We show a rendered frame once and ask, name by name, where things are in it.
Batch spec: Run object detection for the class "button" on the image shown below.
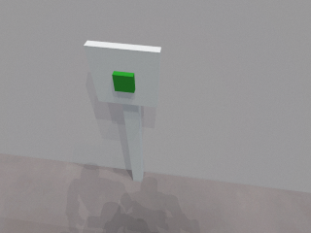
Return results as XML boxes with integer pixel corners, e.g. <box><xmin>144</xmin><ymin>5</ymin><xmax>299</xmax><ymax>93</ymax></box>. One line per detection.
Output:
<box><xmin>112</xmin><ymin>71</ymin><xmax>135</xmax><ymax>93</ymax></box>

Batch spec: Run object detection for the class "panel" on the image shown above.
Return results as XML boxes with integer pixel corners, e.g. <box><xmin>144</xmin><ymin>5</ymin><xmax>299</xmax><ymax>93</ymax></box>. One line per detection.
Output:
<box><xmin>84</xmin><ymin>40</ymin><xmax>161</xmax><ymax>183</ymax></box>

